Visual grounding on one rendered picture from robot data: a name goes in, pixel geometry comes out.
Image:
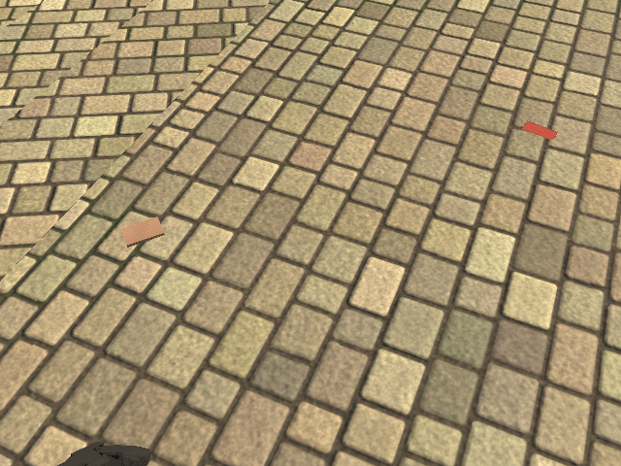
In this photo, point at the robot left hand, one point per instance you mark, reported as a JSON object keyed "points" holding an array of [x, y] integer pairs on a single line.
{"points": [[98, 455]]}

